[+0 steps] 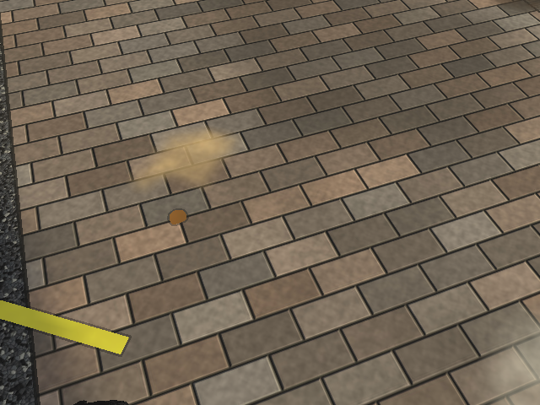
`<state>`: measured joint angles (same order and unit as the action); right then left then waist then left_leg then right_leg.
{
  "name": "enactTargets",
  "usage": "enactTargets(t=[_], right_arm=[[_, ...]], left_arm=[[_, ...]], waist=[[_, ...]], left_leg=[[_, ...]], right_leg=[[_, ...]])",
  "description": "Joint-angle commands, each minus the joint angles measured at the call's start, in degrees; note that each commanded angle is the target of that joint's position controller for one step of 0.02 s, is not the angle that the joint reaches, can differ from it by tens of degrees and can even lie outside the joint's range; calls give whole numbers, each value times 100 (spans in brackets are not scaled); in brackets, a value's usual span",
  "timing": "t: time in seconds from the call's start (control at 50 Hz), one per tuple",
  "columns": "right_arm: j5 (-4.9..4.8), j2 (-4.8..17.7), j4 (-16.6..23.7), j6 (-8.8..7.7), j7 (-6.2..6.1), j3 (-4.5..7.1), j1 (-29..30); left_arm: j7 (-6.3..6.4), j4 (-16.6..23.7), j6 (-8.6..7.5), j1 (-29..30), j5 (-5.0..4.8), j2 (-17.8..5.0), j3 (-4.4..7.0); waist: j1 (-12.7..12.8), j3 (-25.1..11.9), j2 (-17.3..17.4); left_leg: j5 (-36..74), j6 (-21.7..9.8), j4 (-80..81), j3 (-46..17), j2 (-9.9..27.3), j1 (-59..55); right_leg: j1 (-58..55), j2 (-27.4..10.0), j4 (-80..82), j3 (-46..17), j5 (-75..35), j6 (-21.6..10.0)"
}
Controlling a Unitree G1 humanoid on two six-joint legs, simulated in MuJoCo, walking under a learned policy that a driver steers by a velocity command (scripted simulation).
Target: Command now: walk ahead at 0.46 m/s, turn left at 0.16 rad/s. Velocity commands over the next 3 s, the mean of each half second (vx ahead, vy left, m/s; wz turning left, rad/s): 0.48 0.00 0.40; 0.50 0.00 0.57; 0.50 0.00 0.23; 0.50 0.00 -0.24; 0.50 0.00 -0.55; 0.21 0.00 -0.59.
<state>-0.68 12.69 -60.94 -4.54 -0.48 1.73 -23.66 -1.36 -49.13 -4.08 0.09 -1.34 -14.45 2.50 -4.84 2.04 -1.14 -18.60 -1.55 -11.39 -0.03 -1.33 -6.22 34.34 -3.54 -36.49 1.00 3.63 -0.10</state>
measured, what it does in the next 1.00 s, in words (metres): walks ahead, turning left: right foot, then left foot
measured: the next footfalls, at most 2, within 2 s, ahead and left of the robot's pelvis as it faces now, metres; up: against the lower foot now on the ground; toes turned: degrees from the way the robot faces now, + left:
right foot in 0.10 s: +0.24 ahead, -0.14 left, +0.00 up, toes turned +1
left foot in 0.66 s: +0.46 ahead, +0.18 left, +0.00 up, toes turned +24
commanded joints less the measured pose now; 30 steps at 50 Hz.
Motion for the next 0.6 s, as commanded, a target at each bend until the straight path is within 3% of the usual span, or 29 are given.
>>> enactTargets(t=[0.02,0.06,0.08,0.1,0.12,0.14,0.16,0.18,0.2,0.22,0.24,0.28,0.34,0.4,0.52,0.56,0.6], right_arm=[[-88,1094,181,-45,-68,249,37],[-73,1183,256,9,-68,303,220],[-45,1128,300,45,-63,291,284],[21,994,396,76,-54,239,344],[84,367,532,51,-24,72,-214],[-68,135,500,-26,-16,0,-508],[-232,809,599,-63,-14,196,29],[-255,952,746,-74,-38,252,394],[-185,892,753,-50,-79,281,490],[-134,746,723,16,-94,313,384],[-136,589,706,99,-87,317,232],[-139,452,809,234,-88,332,307],[-85,575,1082,329,-97,394,759],[-64,571,1231,277,2,401,1129],[-51,405,1755,227,254,249,2294],[-67,473,1929,241,327,247,2439],[-72,655,2024,263,366,322,2235]], left_arm=[[-27,509,-86,591,-27,-462,95],[-15,410,-129,107,-14,-731,225],[23,207,-126,-579,-13,-897,337],[79,-52,-113,-1567,-8,-1131,461],[120,-176,-101,-2341,140,-1659,577],[52,-221,-102,-2405,158,-1451,474],[47,-181,-142,-1912,104,-991,345],[49,-98,-174,-1338,64,-789,277],[38,-76,-205,-930,93,-617,225],[18,-94,-239,-701,153,-490,194],[11,-141,-254,-581,201,-419,183],[39,-230,-284,-582,191,-453,204],[148,-325,-300,-766,231,-697,271],[239,-363,-265,-969,237,-812,294],[289,-455,-101,-1577,119,-1059,371],[264,-467,-11,-1687,61,-1132,412],[258,-403,66,-1573,17,-1277,462]], waist=[[301,539,659],[654,152,701],[998,-296,698],[1424,-929,617],[1324,-1922,-526],[1187,-2526,-1486],[1133,-1464,-1002],[955,-727,-773],[754,-391,-491],[557,-223,-523],[398,-189,-617],[319,-55,-519],[324,143,-266],[411,195,-121],[854,490,35],[861,506,-31],[637,243,-229]], left_leg=[[2518,-807,409,-795,1502,809],[3742,-665,-270,-769,1532,577],[4344,-539,-1065,-641,1326,727],[3902,-354,-2309,-502,1009,1437],[1640,-22,-4461,-170,254,3280],[-1556,-6,-5740,-643,-133,4097],[-1291,-95,-6299,-819,210,4521],[-754,-186,-6289,-628,482,4638],[-316,-200,-6087,-563,720,4363],[-35,-205,-5859,-589,891,4011],[77,-207,-5744,-596,987,3710],[204,-161,-5605,-531,1056,3717],[870,-12,-5143,-646,1106,4352],[1666,74,-4347,-579,1044,4630],[1831,-38,-2899,61,930,4715],[1377,-171,-2677,232,829,4689],[803,-375,-2581,550,500,4109]], right_leg=[[-582,142,588,-96,-381,-115],[-1300,285,662,-61,-128,-263],[-2248,409,678,31,-1,-377],[-3693,144,564,-203,133,-544],[-5799,-1325,741,-2149,1122,-1162],[-5959,-2087,1920,-4245,2447,-1569],[-4997,-1844,2262,-3811,3134,-1265],[-4077,-1722,2411,-3001,2838,-1055],[-3288,-1518,2557,-2313,2178,-944],[-2726,-1303,2716,-1691,1693,-837],[-2393,-1188,2852,-1298,1488,-798],[-2106,-1167,3092,-795,1177,-901],[-2222,-1281,3287,-394,917,-1052],[-2575,-1231,3273,116,460,-1015],[-3462,-1343,3045,860,-80,-900],[-3860,-1443,2748,985,-500,-830],[-4054,-1459,2044,1169,-2303,-706]])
